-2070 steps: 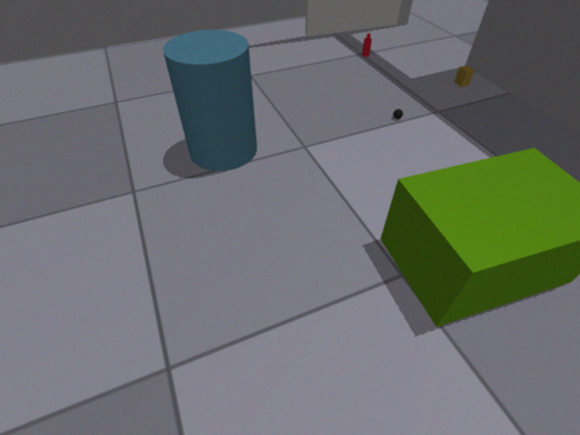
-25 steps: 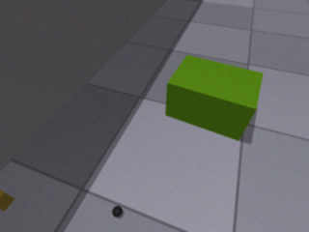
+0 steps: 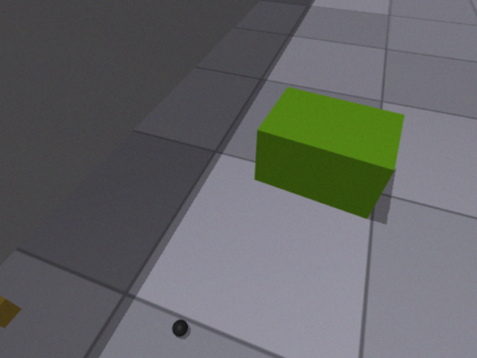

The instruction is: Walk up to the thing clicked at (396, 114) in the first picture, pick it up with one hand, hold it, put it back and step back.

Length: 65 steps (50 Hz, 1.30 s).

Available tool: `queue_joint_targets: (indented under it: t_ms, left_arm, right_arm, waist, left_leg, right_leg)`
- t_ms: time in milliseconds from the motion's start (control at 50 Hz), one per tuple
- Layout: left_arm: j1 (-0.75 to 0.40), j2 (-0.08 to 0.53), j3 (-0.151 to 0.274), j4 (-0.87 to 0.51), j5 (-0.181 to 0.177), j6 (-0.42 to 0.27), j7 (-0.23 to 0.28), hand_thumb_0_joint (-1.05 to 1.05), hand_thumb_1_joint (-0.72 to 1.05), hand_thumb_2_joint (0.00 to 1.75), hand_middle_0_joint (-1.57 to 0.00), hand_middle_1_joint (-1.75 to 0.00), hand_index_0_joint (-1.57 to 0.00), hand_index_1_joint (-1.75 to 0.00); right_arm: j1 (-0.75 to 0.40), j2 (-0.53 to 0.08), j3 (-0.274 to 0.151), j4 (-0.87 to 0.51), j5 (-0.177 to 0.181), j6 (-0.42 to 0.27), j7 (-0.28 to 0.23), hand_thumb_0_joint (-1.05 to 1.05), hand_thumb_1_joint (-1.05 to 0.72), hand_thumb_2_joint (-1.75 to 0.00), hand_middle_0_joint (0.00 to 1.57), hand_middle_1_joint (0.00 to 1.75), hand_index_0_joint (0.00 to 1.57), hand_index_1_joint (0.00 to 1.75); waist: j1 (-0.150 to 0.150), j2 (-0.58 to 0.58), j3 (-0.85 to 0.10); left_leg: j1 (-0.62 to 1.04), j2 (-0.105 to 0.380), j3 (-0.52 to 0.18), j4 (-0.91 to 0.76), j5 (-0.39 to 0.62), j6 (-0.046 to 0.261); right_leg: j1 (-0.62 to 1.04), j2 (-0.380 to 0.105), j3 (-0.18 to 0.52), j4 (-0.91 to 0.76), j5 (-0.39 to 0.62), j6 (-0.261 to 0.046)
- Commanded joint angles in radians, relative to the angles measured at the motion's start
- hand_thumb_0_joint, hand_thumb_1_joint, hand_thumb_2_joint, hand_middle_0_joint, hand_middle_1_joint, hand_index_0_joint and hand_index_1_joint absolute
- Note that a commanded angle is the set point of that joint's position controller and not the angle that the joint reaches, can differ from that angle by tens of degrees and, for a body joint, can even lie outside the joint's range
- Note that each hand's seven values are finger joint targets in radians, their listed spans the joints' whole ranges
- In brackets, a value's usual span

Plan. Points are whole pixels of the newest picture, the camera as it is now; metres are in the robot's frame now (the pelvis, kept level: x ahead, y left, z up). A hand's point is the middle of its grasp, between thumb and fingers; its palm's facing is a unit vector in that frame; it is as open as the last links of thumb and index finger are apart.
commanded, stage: rise first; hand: left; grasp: from above
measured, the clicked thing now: (180, 328) +0.40 +0.25 -0.75
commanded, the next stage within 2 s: none
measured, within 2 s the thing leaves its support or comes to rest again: neither
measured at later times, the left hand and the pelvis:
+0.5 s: hand out of the picture +0.13 +0.26 -0.19, palm faces -0.08 -0.91 -0.42, open 12.6 cm; pelvis -0.02 +0.01 -0.05, yaw +1 degrees
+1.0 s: hand out of the picture +0.13 +0.28 -0.30, palm faces -0.31 -0.75 -0.58, open 14.0 cm; pelvis -0.04 +0.01 -0.15, yaw +1 degrees
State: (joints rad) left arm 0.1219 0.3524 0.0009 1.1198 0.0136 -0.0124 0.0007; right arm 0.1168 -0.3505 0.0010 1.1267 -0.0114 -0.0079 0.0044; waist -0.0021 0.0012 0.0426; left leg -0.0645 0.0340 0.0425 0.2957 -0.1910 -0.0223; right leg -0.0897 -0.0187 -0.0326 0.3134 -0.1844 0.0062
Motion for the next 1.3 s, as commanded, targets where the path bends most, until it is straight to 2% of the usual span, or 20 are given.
queue_joint_targets:
  t_ms: [0, 20, 40, 60, 80, 140, 200, 240, 300, 320, 360, 620, 720, 740, 820, 920, 1000, 1060, 1160, 1280]
  left_arm:
    - [-0.039, 0.214, 0.037, -0.056, -0.005, -0.018, 0.011, 0.00, 0.90, 0.90, -0.20, -0.30, -0.20, -0.30]
    - [-0.035, 0.213, 0.036, -0.056, -0.004, -0.019, 0.011, 0.00, 0.82, 0.92, -0.22, -0.32, -0.20, -0.34]
    - [-0.385, 0.027, 0.034, -0.407, -0.051, -0.104, 0.025, 0.00, 0.74, 0.99, -0.22, -0.40, -0.17, -0.42]
    - [-0.458, 0.093, 0.057, -0.308, -0.047, -0.088, 0.029, 0.00, 0.66, 0.95, -0.25, -0.48, -0.20, -0.50]
    - [-0.257, 0.207, 0.128, -0.150, -0.018, -0.051, 0.031, 0.00, 0.58, 0.91, -0.23, -0.56, -0.21, -0.58]
    - [-0.312, 0.248, 0.173, -0.103, 0.057, -0.045, -0.010, 0.00, 0.34, 0.90, -0.18, -0.80, -0.19, -0.79]
    - [-0.109, 0.201, 0.196, -0.099, 0.124, -0.024, -0.025, 0.00, 0.11, 0.91, -0.11, -0.98, -0.14, -0.95]
    - [-0.092, 0.185, 0.199, -0.183, 0.134, -0.003, -0.009, 0.00, -0.05, 0.94, -0.09, -1.02, -0.11, -0.99]
    - [-0.085, 0.165, 0.189, -0.254, 0.148, 0.063, 0.013, 0.00, -0.29, 0.96, -0.09, -1.03, -0.10, -1.02]
    - [-0.105, 0.186, 0.201, -0.276, 0.155, 0.076, 0.021, 0.00, -0.34, 0.96, -0.10, -1.03, -0.11, -1.02]
    - [-0.117, 0.145, 0.172, -0.307, 0.165, 0.091, 0.023, 0.00, -0.45, 0.95, -0.11, -1.02, -0.11, -1.02]
    - [0.068, 0.136, 0.196, -0.669, 0.262, 0.125, 0.042, 0.00, -0.55, 0.97, -0.11, -1.02, -0.09, -1.03]
    - [0.140, 0.107, 0.163, -0.759, 0.284, 0.158, 0.049, 0.00, -0.55, 0.97, -0.08, -1.06, -0.08, -1.06]
    - [0.123, 0.134, 0.181, -0.780, 0.293, 0.161, 0.052, 0.00, -0.56, 0.97, -0.07, -1.07, -0.07, -1.07]
    - [0.038, 0.132, 0.161, -0.753, 0.333, 0.150, 0.056, 0.00, -0.55, 0.97, -0.07, -1.08, -0.07, -1.08]
    - [-0.020, 0.139, 0.141, -0.682, 0.432, 0.077, 0.070, 0.00, -0.50, 0.96, -0.05, -1.09, -0.06, -1.08]
    - [-0.141, 0.208, 0.162, -0.626, 0.529, 0.010, 0.103, 0.00, -0.51, 0.97, -0.06, -1.08, -0.06, -1.08]
    - [-0.183, 0.240, 0.164, -0.608, 0.589, -0.035, 0.129, 0.00, -0.51, 0.98, -0.06, -1.08, -0.06, -1.08]
    - [-0.347, 0.300, 0.172, -0.551, 0.693, -0.071, 0.171, 0.00, -0.57, 1.03, -0.06, -1.07, -0.05, -1.08]
    - [-0.593, 0.364, 0.164, -0.416, 0.796, -0.113, 0.197, 0.00, -0.50, 1.00, -0.08, -1.04, -0.08, -1.04]
  right_arm:
    - [-0.035, -0.208, -0.039, -0.056, 0.000, -0.020, -0.013, 0.00, -0.90, -0.90, 0.20, 0.30, 0.20, 0.30]
    - [-0.042, -0.212, -0.040, -0.057, 0.001, -0.020, -0.013, 0.00, -0.93, -0.92, 0.20, 0.30, 0.20, 0.30]
    - [-0.010, -0.038, 0.003, -0.329, 0.069, -0.067, -0.033, 0.00, -0.99, -0.92, 0.20, 0.30, 0.20, 0.30]
    - [0.037, -0.068, -0.002, -0.276, 0.072, -0.066, -0.042, 0.00, -0.94, -0.91, 0.20, 0.30, 0.20, 0.30]
    - [0.076, -0.107, -0.029, -0.279, 0.073, -0.056, -0.051, 0.00, -0.93, -0.91, 0.20, 0.30, 0.20, 0.30]
    - [0.101, -0.102, -0.065, -0.349, 0.044, -0.061, -0.051, 0.00, -0.93, -0.91, 0.20, 0.30, 0.20, 0.30]
    - [0.150, -0.085, -0.089, -0.408, 0.029, -0.070, -0.036, 0.00, -0.93, -0.91, 0.20, 0.30, 0.20, 0.30]
    - [0.148, -0.074, -0.096, -0.455, 0.032, -0.073, -0.036, 0.00, -0.89, -0.90, 0.20, 0.30, 0.20, 0.30]
    - [0.127, -0.067, -0.095, -0.517, 0.041, -0.073, -0.033, 0.00, -0.90, -0.90, 0.20, 0.30, 0.20, 0.30]
    - [0.115, -0.065, -0.093, -0.530, 0.040, -0.075, -0.032, 0.00, -0.91, -0.90, 0.20, 0.30, 0.20, 0.30]
    - [0.105, -0.058, -0.092, -0.558, 0.036, -0.088, -0.029, 0.00, -0.89, -0.90, 0.20, 0.30, 0.20, 0.30]
    - [0.117, -0.038, -0.099, -0.651, 0.023, -0.160, -0.037, 0.00, -0.88, -0.90, 0.20, 0.30, 0.20, 0.30]
    - [0.101, -0.035, -0.099, -0.668, 0.021, -0.179, -0.038, 0.00, -0.89, -0.90, 0.20, 0.30, 0.20, 0.30]
    - [0.098, -0.038, -0.097, -0.671, 0.020, -0.184, -0.038, 0.00, -0.90, -0.90, 0.20, 0.30, 0.20, 0.30]
    - [0.075, -0.039, -0.093, -0.679, 0.017, -0.202, -0.038, 0.00, -0.89, -0.90, 0.20, 0.30, 0.20, 0.30]
    - [0.053, -0.049, -0.095, -0.670, 0.020, -0.228, -0.017, 0.00, -0.84, -0.88, 0.20, 0.30, 0.20, 0.30]
    - [0.036, -0.073, -0.106, -0.641, 0.023, -0.240, -0.004, 0.00, -0.84, -0.89, 0.20, 0.30, 0.20, 0.30]
    - [0.037, -0.078, -0.115, -0.616, 0.021, -0.240, 0.008, 0.00, -0.86, -0.89, 0.20, 0.30, 0.20, 0.30]
    - [0.047, -0.102, -0.130, -0.558, 0.015, -0.222, 0.021, 0.00, -0.88, -0.90, 0.20, 0.30, 0.20, 0.30]
    - [0.080, -0.103, -0.140, -0.517, 0.001, -0.192, 0.033, 0.00, -0.86, -0.89, 0.20, 0.30, 0.20, 0.30]
  waist:
    - [0.001, 0.007, -0.060]
    - [0.004, 0.007, -0.061]
    - [-0.119, 0.011, 0.027]
    - [-0.080, -0.026, -0.017]
    - [-0.042, -0.020, -0.006]
    - [-0.025, -0.046, -0.146]
    - [0.027, 0.038, -0.265]
    - [0.031, 0.052, -0.290]
    - [0.002, 0.008, -0.267]
    - [0.006, -0.013, -0.249]
    - [-0.011, -0.001, -0.227]
    - [-0.019, 0.067, -0.367]
    - [-0.026, 0.064, -0.400]
    - [-0.023, 0.086, -0.410]
    - [-0.055, 0.067, -0.378]
    - [-0.047, 0.046, -0.486]
    - [-0.042, 0.074, -0.550]
    - [-0.018, 0.089, -0.648]
    - [-0.021, 0.118, -0.753]
    - [-0.037, 0.038, -0.806]
  left_leg:
    - [-0.005, 0.116, -0.089, -0.045, 0.162, 0.031]
    - [-0.001, 0.118, -0.090, -0.041, 0.167, 0.033]
    - [-0.160, -0.038, 0.017, 0.051, 0.034, 0.037]
    - [-0.151, -0.041, 0.014, 0.062, 0.018, 0.043]
    - [-0.171, -0.039, 0.018, 0.069, 0.011, 0.038]
    - [-0.239, -0.042, 0.006, 0.188, 0.034, 0.041]
    - [-0.297, -0.057, 0.000, 0.278, 0.105, 0.025]
    - [-0.298, -0.054, -0.010, 0.278, 0.121, 0.019]
    - [-0.338, -0.049, -0.015, 0.304, 0.106, 0.025]
    - [-0.368, -0.045, -0.019, 0.315, 0.074, 0.025]
    - [-0.419, -0.044, -0.016, 0.366, 0.003, 0.026]
    - [-0.612, -0.018, -0.048, 0.621, -0.048, 0.021]
    - [-0.664, -0.010, -0.069, 0.691, -0.026, 0.020]
    - [-0.675, -0.007, -0.076, 0.708, -0.006, 0.017]
    - [-0.788, -0.008, -0.086, 0.794, -0.089, 0.020]
    - [-0.948, -0.028, -0.072, 0.966, -0.115, 0.027]
    - [-1.064, -0.030, -0.083, 1.074, -0.150, 0.022]
    - [-1.124, -0.036, -0.067, 1.176, -0.103, 0.028]
    - [-1.197, -0.031, -0.079, 1.304, -0.060, 0.026]
    - [-1.424, -0.041, -0.046, 1.449, -0.230, 0.044]
  right_leg:
    - [0.003, -0.122, 0.100, -0.043, 0.182, -0.029]
    - [0.002, -0.121, 0.098, -0.047, 0.187, -0.026]
    - [-0.219, 0.005, 0.021, 0.019, 0.100, -0.010]
    - [-0.161, 0.003, 0.009, 0.018, 0.057, -0.005]
    - [-0.163, 0.009, 0.002, 0.028, 0.025, -0.015]
    - [-0.199, 0.006, 0.003, 0.140, 0.052, -0.017]
    - [-0.218, 0.008, 0.004, 0.253, 0.101, -0.029]
    - [-0.226, 0.013, -0.004, 0.263, 0.100, -0.030]
    - [-0.261, 0.016, -0.009, 0.272, 0.082, -0.024]
    - [-0.292, 0.020, -0.014, 0.283, 0.044, -0.022]
    - [-0.364, 0.016, -0.011, 0.323, -0.028, -0.022]
    - [-0.619, 0.016, -0.002, 0.600, -0.086, -0.025]
    - [-0.697, 0.018, -0.009, 0.681, -0.086, -0.027]
    - [-0.721, 0.018, -0.010, 0.709, -0.080, -0.029]
    - [-0.859, 0.016, -0.011, 0.791, -0.137, -0.027]
    - [-0.990, 0.013, -0.003, 0.948, -0.150, -0.027]
    - [-1.136, 0.008, 0.001, 1.080, -0.177, -0.031]
    - [-1.193, 0.009, 0.010, 1.165, -0.139, -0.032]
    - [-1.338, 0.010, -0.001, 1.298, -0.126, -0.038]
    - [-1.373, 0.009, 0.003, 1.361, -0.225, -0.027]
